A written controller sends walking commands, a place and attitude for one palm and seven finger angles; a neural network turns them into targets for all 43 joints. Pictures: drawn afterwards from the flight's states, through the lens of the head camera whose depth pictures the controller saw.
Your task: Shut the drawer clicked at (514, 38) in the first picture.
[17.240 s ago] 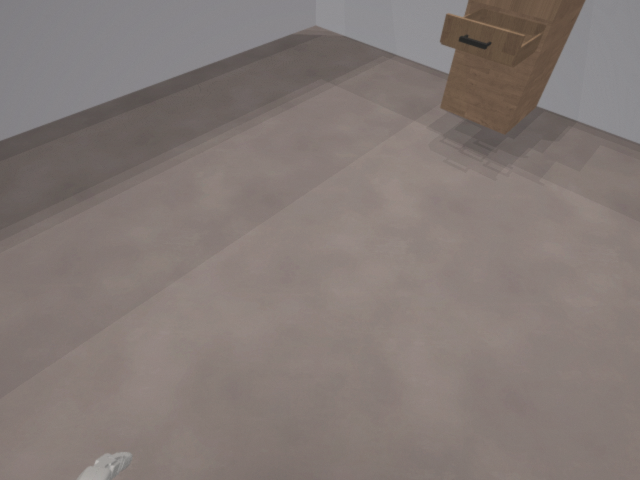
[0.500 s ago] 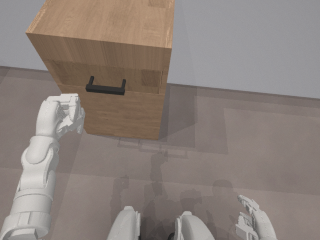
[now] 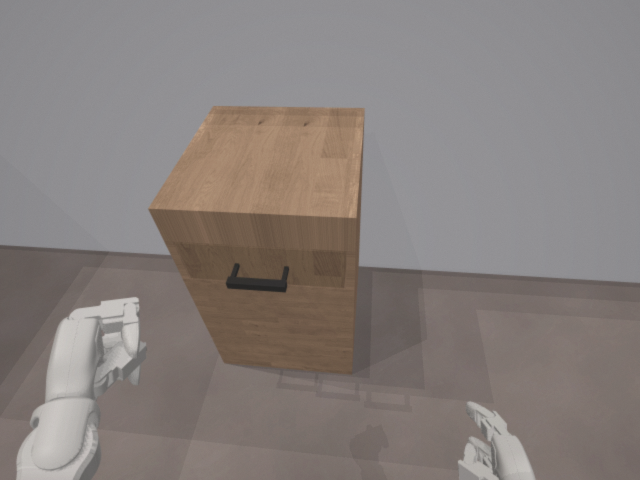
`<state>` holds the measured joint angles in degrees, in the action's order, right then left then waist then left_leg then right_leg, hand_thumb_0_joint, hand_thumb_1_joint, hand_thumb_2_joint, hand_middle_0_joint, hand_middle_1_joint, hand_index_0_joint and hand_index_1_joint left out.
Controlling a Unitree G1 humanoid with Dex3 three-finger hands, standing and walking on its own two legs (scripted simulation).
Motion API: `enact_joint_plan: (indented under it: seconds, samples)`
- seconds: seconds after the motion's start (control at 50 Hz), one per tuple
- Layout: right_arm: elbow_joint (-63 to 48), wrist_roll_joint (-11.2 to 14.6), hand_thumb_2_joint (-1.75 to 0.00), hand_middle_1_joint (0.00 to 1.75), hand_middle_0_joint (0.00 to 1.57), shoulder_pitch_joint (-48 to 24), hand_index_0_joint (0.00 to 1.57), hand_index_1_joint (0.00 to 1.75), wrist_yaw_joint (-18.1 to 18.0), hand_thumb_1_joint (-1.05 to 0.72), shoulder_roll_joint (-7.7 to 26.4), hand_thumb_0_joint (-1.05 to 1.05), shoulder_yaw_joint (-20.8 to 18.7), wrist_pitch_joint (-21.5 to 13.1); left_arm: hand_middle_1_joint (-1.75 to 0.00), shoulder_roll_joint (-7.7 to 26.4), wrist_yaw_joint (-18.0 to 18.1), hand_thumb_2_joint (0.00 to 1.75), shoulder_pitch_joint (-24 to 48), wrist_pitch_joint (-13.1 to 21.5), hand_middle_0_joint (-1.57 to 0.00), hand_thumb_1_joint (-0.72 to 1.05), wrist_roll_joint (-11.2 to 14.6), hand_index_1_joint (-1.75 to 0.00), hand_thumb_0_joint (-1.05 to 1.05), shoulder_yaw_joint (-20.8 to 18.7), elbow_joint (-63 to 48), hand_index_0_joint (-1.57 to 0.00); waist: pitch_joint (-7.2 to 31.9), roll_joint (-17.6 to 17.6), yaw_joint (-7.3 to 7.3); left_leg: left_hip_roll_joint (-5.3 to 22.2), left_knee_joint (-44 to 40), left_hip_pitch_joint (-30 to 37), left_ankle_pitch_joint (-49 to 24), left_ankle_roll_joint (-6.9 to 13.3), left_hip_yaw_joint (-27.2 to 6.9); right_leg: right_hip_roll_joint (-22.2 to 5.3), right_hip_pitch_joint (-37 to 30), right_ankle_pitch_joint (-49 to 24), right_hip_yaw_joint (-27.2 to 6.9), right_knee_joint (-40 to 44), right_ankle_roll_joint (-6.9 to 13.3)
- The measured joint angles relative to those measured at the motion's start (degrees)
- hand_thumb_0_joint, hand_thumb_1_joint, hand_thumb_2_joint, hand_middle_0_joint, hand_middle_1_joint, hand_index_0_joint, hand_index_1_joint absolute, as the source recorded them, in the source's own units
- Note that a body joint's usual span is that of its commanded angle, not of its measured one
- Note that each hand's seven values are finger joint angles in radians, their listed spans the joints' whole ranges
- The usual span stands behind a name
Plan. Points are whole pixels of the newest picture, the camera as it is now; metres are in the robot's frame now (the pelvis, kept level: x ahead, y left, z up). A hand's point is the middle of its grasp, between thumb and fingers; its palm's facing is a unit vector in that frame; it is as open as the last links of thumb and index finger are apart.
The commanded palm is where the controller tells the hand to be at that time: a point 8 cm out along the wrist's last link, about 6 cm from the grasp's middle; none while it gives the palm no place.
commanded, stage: draw the hand back to the body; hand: left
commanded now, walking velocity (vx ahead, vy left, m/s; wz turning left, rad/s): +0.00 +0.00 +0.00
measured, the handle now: (258, 277) +0.59 +0.19 -0.22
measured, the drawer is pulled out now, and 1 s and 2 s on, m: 0.00 0.00 0.00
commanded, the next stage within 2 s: step back with the hand held close in 0.40 s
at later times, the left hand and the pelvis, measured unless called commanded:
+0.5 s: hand (87, 393) +0.16 +0.21 +0.16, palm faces +0.40 -0.83 -0.38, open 3.3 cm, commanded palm +0.12 +0.25 +0.19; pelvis -0.01 -0.03 +0.01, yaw +0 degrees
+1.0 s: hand (33, 411) +0.14 +0.23 +0.18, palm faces +0.31 -0.79 -0.53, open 3.3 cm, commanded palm +0.08 +0.28 +0.19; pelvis -0.05 +0.00 +0.01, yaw +0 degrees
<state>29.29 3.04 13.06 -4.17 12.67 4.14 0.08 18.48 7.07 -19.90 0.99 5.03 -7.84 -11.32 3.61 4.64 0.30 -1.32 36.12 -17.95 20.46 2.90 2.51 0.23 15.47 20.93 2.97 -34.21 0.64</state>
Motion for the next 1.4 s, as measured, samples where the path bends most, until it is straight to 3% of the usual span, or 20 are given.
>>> enact_joint_plan:
  seconds: [0.16,0.3,0.44,0.54,0.58,0.68,0.8,0.88,1.0,1.08,1.26,1.36,1.4]
  samples:
    - [1.22,-0.65,-0.9,0.3,0.2,-0.17,0.2,0.3,0.69,-0.9,0.8,0.01,-1.47,-3.15,-1.6,2.38,-0.31,0.9,-9.89,0.2,-1.4,0.9,0.37,-1.6,0.02,-6.05,-12.88,-1.4,-1.15,-0.17,1.93,0.33,-4.74,5.99,-1.77,-0.76,-0.55,0.56,-6.19,-1.72,0.42,4.97,0.65]
    - [2.61,-0.95,-0.9,0.3,0.2,-1.38,0.2,0.3,0.96,-0.9,1.3,0.01,-2.61,-5.26,-1.6,2.37,-0.19,0.9,-13.44,3.71,-1.4,0.9,0.52,-1.6,0.01,-10.25,-20.25,-1.4,-1.58,0.96,3.39,0.71,-6.28,8.31,-2.72,-1.22,-0.97,1.01,-8.67,-2.66,0.8,6.74,1.15]
    - [3.27,-1.2,-0.9,0.3,0.2,-2.13,0.2,0.3,0.52,-0.9,0.54,0.01,-2.62,-4.52,-1.6,-0.43,-0.73,0.9,-11.22,3.13,-1.4,0.9,0.22,-1.6,0.01,-8.43,-13.38,-1.41,-3.71,0.4,3.16,1.25,-6.82,8.54,-3.84,-1.88,-1.26,1.56,-8.69,-3.41,1.11,6.79,1.93]
    - [4.18,-1.52,-0.9,0.3,0.2,-0.23,0.2,0.3,0.15,-0.9,0.73,0.01,-2.39,-6.23,-1.6,-0.08,-0.32,0.9,-12.69,2.74,-1.4,0.89,-0.15,-1.6,0.02,-6.75,-15.69,-1.4,-3.2,0.16,2.92,1.69,-7.16,9.34,-3.88,-2.28,-1.14,2.01,-9.45,-3.59,0.95,7.26,2.33]
    - [3.94,-1.68,-0.9,0.3,0.2,0.31,0.2,0.3,0.34,-0.9,0.91,0.01,-2.64,-6.02,-1.6,0.98,-0.6,0.9,-12.35,4.34,-1.4,0.89,-0.45,-1.6,0.02,-8.11,-16.98,-1.41,-2.71,0.5,2.59,2.07,-6.68,8.67,-3.71,-2.26,-1.32,2.41,-9.3,-3.88,1.1,7.83,2.42]
    - [4.46,-2.06,-0.9,0.3,0.2,-1.21,0.2,0.3,1.26,-0.9,1.26,0.01,-3.94,-3.74,-1.6,2.84,0.15,0.9,-10.49,10.05,-1.4,0.89,-1.27,-1.6,0.01,-13.68,-15.01,-1.41,-3.11,0.72,0.25,2.52,-6.67,5.84,-4.56,-2.34,-1.19,2.84,-6.92,-5.64,0.94,9.11,2.28]
    - [3.68,-1.84,-0.9,0.3,0.2,-2.04,0.2,0.3,1.55,-0.9,2.44,0.01,-5.85,-1.08,-1.6,1.5,-0.62,0.9,-15.43,9.63,-1.4,0.89,-1.51,-1.6,0.01,-11.06,-13.7,-1.4,-4.8,0.09,-1.61,1.26,-9.42,4.17,-6.96,-1.12,0.74,1.49,-3.41,-7.02,-0.81,8.81,1.08]
    - [2.97,-1.82,-0.9,0.3,0.2,-1.13,0.2,0.3,0.85,-0.9,2.31,0.01,-6.06,-0.57,-1.6,3.23,-0.54,0.9,-18.72,9.5,-1.4,0.89,-1.64,-1.6,0.01,-10.11,-17.97,-1.4,-5.48,-1.43,-1.29,0.6,-9.41,2.87,-7.73,-0.59,0.9,0.79,-1.76,-7.28,-0.89,7.91,0.6]
    - [2.52,-2.12,-0.9,0.3,0.2,-1.42,0.2,0.3,0.25,-0.9,1.26,0.01,-5.53,-1.1,-1.59,6.18,0.74,0.9,-18.52,11.33,-1.4,0.89,-1.56,-1.6,0.02,-13.55,-21.88,-1.4,-4.95,-2.33,-0.22,-0.05,-8.27,1.08,-8.52,0.02,0.59,0.06,-0.07,-7.77,-0.47,6.5,0.1]
    - [2.33,-2.14,-0.9,0.3,0.2,-2.76,0.2,0.3,0.52,-0.9,0.48,0.01,-5.04,-1.74,-1.6,5.2,1.24,0.9,-17.3,12.03,-1.4,0.89,-1.56,-1.6,0.01,-14.39,-20.11,-1.4,-4.18,-1.69,-0.01,-0.18,-7.46,-0.14,-9.15,0.45,0.68,-0.13,1.03,-8.55,-0.48,5.9,-0.18]
    - [1.9,-2.6,-0.9,0.3,0.2,-1.92,0.2,0.3,0.95,-0.9,0.07,0.01,-3.83,-3.43,-1.6,1.87,1.67,0.9,-16.58,11.98,-1.4,0.89,-3.18,-1.6,0.01,-11.08,-19.06,-1.41,-4.27,-1.92,0.19,0.39,-4.88,-3.95,-9.62,1.12,-0.48,0.76,2.98,-10.03,0.23,6.44,-0.71]
    - [1.57,-2.96,-0.9,0.3,0.2,-0.09,0.2,0.3,0.53,-0.9,-0.07,0.01,-3.63,-4.31,-1.6,4.37,1.87,0.9,-15.21,13.0,-1.41,0.89,-4.29,-1.6,0.02,-12.68,-22.53,-1.41,-5.64,-3.98,-0.79,-0.6,-4.45,-5.5,-11.48,1.31,-1.82,2.28,4.04,-9.46,-2.64,2.82,-1.48]
    - [1.82,-3.06,-0.9,0.3,0.2,0.15,0.2,0.3,0.53,-0.9,-0.14,0.01,-3.8,-4.66,-1.6,5.5,1.79,0.9,-14.81,13.84,-1.41,0.89,-4.56,-1.6,0.01,-14.34,-23.25,-1.41,-5.57,-4.44,-0.79,-0.97,-3.64,-6.6,-11.46,1.25,-2.05,2.79,4.23,-7.23,-4.23,1.99,-0.81]
